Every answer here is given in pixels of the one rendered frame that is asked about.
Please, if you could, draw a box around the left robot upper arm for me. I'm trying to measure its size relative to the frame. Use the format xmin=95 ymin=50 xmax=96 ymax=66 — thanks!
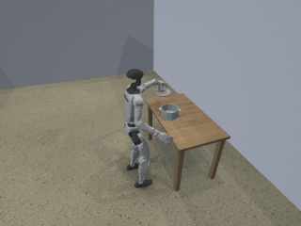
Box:
xmin=127 ymin=84 xmax=145 ymax=93

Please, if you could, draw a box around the right robot upper arm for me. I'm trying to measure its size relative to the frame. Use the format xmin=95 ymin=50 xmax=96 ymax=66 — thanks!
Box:
xmin=133 ymin=95 xmax=144 ymax=127

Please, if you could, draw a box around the robot left forearm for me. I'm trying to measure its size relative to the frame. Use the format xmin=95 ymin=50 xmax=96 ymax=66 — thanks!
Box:
xmin=142 ymin=79 xmax=159 ymax=89

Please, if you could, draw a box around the robot right forearm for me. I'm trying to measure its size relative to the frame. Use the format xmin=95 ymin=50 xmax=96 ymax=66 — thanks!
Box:
xmin=137 ymin=121 xmax=161 ymax=137

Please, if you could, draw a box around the lid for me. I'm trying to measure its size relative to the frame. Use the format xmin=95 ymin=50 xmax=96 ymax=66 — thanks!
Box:
xmin=153 ymin=88 xmax=171 ymax=97

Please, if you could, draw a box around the right robot hand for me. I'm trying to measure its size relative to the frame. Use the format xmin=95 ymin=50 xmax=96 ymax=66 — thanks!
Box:
xmin=158 ymin=132 xmax=173 ymax=145

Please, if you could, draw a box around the robot head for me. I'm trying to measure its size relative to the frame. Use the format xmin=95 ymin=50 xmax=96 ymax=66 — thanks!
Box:
xmin=126 ymin=69 xmax=144 ymax=95

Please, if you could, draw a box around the table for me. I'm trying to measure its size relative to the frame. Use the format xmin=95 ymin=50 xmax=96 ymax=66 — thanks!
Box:
xmin=145 ymin=93 xmax=230 ymax=191

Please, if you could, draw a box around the left robot hand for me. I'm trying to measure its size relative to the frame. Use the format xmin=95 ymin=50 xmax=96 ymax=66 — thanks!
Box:
xmin=156 ymin=80 xmax=167 ymax=91

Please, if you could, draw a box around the robot right foot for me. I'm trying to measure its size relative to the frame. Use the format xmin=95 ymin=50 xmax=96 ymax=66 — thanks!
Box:
xmin=135 ymin=179 xmax=152 ymax=188

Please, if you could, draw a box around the pot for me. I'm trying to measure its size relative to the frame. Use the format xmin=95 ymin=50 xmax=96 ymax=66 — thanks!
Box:
xmin=159 ymin=104 xmax=182 ymax=121

